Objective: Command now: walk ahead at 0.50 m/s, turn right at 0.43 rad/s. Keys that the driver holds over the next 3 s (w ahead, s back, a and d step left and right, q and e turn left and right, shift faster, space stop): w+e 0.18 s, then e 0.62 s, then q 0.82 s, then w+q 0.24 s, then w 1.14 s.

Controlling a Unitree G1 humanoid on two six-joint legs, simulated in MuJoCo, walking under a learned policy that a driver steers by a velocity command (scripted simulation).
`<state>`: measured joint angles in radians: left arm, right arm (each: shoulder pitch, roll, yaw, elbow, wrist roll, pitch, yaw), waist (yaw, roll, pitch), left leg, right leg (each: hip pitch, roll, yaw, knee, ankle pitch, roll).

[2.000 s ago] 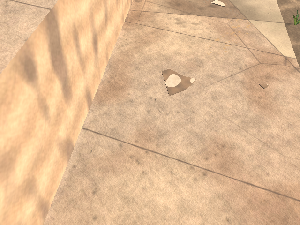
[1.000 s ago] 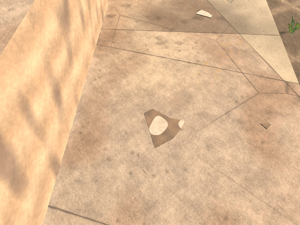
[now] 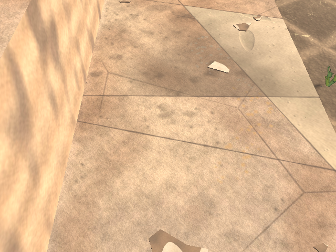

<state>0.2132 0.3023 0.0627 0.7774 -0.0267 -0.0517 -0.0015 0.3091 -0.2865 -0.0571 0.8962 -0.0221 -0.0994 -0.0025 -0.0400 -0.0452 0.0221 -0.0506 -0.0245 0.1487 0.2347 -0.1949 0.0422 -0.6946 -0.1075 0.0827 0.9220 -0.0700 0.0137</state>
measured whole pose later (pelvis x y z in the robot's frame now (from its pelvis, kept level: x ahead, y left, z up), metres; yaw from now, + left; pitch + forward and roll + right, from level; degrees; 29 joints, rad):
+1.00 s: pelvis +0.35 -0.07 -0.01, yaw -30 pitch +1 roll +0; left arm 0.16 0.29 0.06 0.67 -0.01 0.05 0.04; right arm 0.16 -0.25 -0.04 0.80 0.00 0.01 -0.01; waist -0.04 -0.04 0.06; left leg -0.29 -0.02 -0.05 0.45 -0.18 0.01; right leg -0.34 0.02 0.11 0.81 -0.49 0.08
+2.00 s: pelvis +0.41 -0.09 -0.01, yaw +3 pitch +1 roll -1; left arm 0.18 0.30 0.07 0.75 0.00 -0.10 -0.01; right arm 0.28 -0.32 -0.05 0.71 0.02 0.00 -0.01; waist -0.02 0.04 -0.02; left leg -0.28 -0.08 -0.20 0.70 -0.45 0.04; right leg -0.26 0.03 0.03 0.49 -0.24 -0.01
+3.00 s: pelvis +0.93 -0.06 -0.02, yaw +5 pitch +2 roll +0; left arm 0.10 0.29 0.03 0.70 0.00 -0.09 -0.04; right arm 0.38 -0.32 -0.04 0.84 0.03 -0.07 0.00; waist -0.03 0.01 0.05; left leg -0.23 0.01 -0.07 1.07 -0.48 0.01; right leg -0.45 0.04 -0.03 0.57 -0.15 -0.06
